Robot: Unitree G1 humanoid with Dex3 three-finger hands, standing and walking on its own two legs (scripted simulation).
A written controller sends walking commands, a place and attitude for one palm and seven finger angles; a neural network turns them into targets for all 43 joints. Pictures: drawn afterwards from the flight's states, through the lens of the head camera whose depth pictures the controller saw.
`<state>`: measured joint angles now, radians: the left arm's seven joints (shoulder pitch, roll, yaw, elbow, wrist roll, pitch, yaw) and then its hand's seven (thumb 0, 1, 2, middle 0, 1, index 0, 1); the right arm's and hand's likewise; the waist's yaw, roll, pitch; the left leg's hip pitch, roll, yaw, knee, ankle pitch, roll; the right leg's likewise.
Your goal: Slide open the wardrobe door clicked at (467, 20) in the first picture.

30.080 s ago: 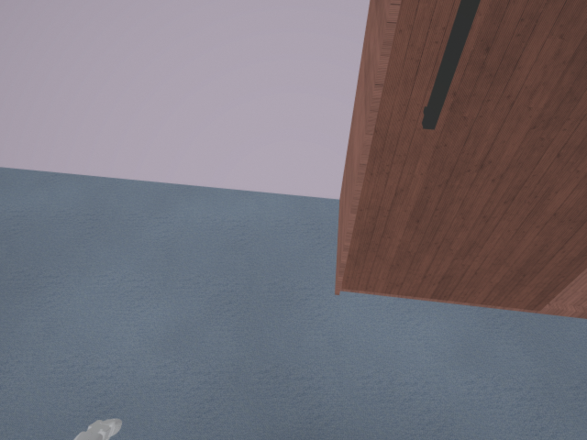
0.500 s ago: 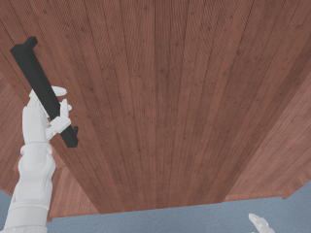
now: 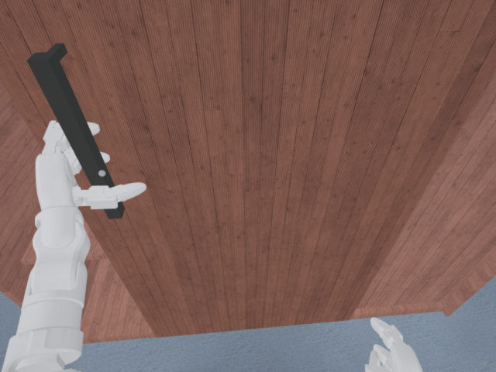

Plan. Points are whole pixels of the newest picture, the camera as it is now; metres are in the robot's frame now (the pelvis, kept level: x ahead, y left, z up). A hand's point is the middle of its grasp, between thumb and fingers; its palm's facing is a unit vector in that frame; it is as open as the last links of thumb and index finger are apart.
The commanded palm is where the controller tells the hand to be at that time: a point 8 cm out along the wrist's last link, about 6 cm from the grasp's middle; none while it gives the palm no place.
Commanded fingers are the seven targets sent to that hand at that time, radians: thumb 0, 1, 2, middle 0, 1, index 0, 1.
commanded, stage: loosen the grip on the handle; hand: left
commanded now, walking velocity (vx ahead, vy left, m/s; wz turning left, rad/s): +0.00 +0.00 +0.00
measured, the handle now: (91, 143) +0.39 +0.27 +0.20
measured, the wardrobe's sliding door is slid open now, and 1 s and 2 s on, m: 0.30 0.30 0.30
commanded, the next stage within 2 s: slip the hand off the handle in 0.24 s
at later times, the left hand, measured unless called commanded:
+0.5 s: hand (91, 176) +0.34 +0.27 +0.17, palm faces +0.39 -0.90 -0.19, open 14.7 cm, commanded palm +0.30 +0.32 +0.16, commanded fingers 0.00 -0.55 0.20 -0.25 -1.15 -0.25 -1.15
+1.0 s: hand (36, 182) +0.33 +0.35 +0.17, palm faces +0.43 -0.88 -0.19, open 14.7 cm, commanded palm +0.28 +0.38 +0.16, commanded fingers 0.00 -0.55 0.20 -0.25 -1.15 -0.25 -1.15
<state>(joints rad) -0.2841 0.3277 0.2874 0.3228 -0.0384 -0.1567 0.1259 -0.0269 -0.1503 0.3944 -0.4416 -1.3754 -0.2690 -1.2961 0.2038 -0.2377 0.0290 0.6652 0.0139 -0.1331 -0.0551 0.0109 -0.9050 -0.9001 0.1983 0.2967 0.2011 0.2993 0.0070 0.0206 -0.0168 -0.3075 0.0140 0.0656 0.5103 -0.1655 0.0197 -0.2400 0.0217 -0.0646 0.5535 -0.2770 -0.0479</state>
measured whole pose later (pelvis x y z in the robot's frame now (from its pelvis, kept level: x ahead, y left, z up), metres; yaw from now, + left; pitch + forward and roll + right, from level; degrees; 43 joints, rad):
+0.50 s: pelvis +0.03 +0.01 +0.00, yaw +0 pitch +1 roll +0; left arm -0.14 0.35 0.31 0.15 -0.09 -0.18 0.05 -0.01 -0.55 0.20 -0.33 -1.19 -0.26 -1.15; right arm 0.19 -0.23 0.03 0.68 0.02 -0.10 -0.08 0.01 -0.91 -0.90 0.20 0.30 0.20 0.30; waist 0.04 0.03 -0.04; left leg -0.36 0.01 0.07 0.58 -0.24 0.03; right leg -0.27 0.02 -0.06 0.59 -0.33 -0.04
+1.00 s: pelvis +0.01 +0.01 -0.01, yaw +1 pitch +2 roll -2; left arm -0.27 0.51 0.48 0.41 -0.16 -0.24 -0.13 -0.02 -0.55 0.20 -0.26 -1.15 -0.25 -1.15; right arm 0.23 -0.26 0.03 0.70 0.03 -0.11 -0.12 0.01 -0.91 -0.90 0.20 0.30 0.20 0.30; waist 0.02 0.03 -0.03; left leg -0.46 0.02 0.03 0.66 -0.24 0.03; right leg -0.35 0.03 -0.09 0.63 -0.32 -0.04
